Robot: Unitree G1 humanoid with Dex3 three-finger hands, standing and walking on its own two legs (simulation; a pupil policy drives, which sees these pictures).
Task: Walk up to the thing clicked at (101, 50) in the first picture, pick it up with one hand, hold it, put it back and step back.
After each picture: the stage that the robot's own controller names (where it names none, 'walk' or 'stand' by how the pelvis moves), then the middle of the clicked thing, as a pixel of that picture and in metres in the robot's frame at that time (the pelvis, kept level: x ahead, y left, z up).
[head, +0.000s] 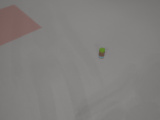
stand; (101, 53) +1.30 -0.18 -0.72
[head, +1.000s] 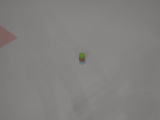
walk; (82, 58) +1.18 +0.12 -0.71
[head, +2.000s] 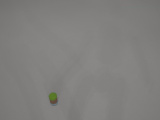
walk; (53, 99) +0.66 +0.25 -0.69
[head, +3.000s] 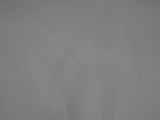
stand; out of the picture +0.39 +0.18 -0.70
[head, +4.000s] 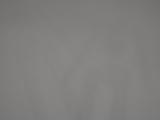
stand; out of the picture +0.34 +0.18 -0.72
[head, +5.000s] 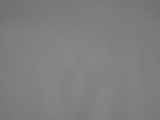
stand; out of the picture +0.35 +0.18 -0.73
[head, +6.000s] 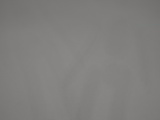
stand; out of the picture +0.34 +0.19 -0.73
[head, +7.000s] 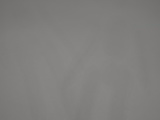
stand; out of the picture +0.34 +0.20 -0.73
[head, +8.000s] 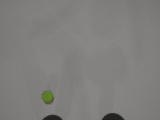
go down; (48, 97) +0.40 +0.18 -0.52
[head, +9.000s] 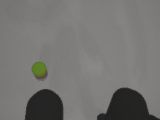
go down; (40, 71) +0.45 +0.19 -0.33
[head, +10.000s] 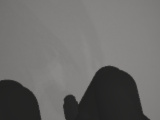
close in; out of the picture +0.44 +0.23 -0.23
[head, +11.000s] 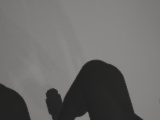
close; out of the picture +0.43 +0.25 -0.23
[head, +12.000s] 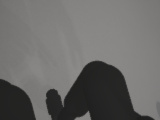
lift; out of the picture +0.41 +0.24 -0.24
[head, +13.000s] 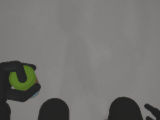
lift; (26, 83) +0.34 +0.20 -0.04
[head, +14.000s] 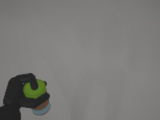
hold; (38, 97) +0.32 +0.17 +0.01
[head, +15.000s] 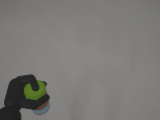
hold; (38, 98) +0.32 +0.17 -0.01
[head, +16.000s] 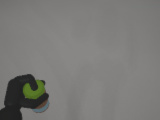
crouch; (37, 96) +0.33 +0.17 -0.03
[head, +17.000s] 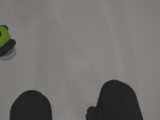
lower; (1, 44) +0.48 +0.22 -0.09
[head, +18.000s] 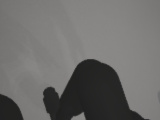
lower; out of the picture +0.45 +0.27 -0.24
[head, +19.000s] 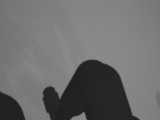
lower; out of the picture +0.46 +0.27 -0.24
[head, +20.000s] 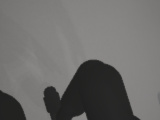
lower; out of the picture +0.46 +0.27 -0.24
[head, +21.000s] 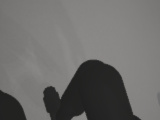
lower; out of the picture +0.45 +0.27 -0.24
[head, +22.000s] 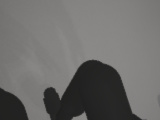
open; out of the picture +0.45 +0.25 -0.24
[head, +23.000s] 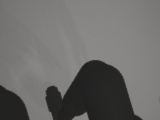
rise; out of the picture +0.45 +0.25 -0.24
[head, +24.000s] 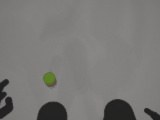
walk; (50, 80) +0.45 +0.17 -0.44
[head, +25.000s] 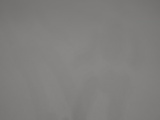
stand; out of the picture +0.38 +0.16 -0.67
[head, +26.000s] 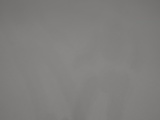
stand; out of the picture +0.38 +0.17 -0.67
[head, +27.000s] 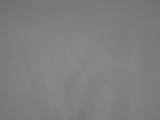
stand; out of the picture +0.39 +0.15 -0.71
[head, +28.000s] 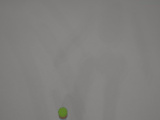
walk; (63, 114) +0.45 +0.12 -0.70
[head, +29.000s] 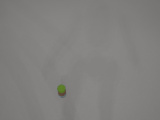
walk; (61, 91) +0.62 +0.17 -0.69
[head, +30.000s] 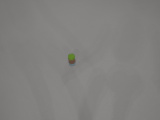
walk; (71, 60) +0.96 +0.16 -0.69
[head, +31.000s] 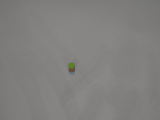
stand; (71, 68) +1.03 +0.14 -0.71
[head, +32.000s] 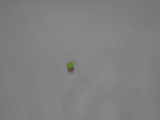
stand; (70, 68) +1.05 +0.16 -0.73
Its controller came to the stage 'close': yes
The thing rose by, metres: 0.72
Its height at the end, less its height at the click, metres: +0.00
